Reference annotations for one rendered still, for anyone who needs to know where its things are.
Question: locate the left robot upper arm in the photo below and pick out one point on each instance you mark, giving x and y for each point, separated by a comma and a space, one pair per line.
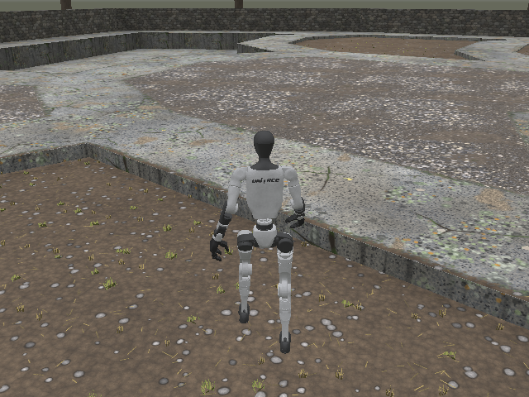
234, 189

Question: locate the right robot hand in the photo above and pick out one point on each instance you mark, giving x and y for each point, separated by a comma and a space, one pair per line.
297, 224

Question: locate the left robot hand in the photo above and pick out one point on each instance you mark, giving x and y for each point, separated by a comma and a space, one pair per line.
214, 248

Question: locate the right robot upper arm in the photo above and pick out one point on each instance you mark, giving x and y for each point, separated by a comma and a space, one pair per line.
291, 175

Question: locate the robot right shin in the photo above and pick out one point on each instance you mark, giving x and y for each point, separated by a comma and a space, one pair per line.
285, 313

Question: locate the right robot forearm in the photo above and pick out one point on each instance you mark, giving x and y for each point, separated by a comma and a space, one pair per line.
300, 213

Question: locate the left robot forearm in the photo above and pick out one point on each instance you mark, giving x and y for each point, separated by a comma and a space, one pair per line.
222, 225

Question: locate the robot left foot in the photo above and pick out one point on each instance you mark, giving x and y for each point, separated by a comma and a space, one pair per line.
244, 317

